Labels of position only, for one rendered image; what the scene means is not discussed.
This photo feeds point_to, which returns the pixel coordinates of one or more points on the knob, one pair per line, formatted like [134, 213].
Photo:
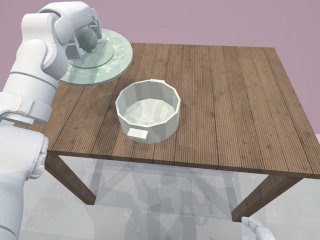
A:
[86, 38]

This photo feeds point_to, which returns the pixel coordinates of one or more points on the lid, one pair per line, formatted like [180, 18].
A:
[111, 57]

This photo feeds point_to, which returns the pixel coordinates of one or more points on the pot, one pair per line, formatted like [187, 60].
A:
[148, 111]

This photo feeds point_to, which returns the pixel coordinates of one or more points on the robot right hand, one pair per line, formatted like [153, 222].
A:
[257, 228]

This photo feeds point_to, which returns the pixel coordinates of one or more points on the robot left hand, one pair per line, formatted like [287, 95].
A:
[81, 15]

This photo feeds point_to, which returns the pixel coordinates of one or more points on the table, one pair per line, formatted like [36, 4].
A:
[238, 112]

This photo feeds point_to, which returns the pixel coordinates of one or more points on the left robot forearm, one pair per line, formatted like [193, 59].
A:
[40, 63]

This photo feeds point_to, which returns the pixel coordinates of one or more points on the robot left upper arm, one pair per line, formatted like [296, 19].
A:
[22, 157]

